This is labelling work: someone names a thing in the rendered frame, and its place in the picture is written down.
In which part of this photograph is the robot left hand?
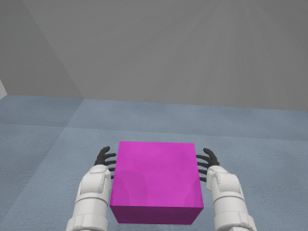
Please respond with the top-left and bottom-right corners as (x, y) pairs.
(94, 146), (116, 179)

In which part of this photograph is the robot right hand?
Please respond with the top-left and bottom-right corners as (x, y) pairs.
(195, 147), (219, 182)

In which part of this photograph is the right robot forearm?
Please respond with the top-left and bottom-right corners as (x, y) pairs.
(206, 166), (257, 231)

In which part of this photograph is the carton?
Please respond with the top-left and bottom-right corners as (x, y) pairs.
(109, 141), (204, 225)

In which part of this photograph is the left robot forearm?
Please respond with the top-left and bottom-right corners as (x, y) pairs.
(65, 165), (112, 231)

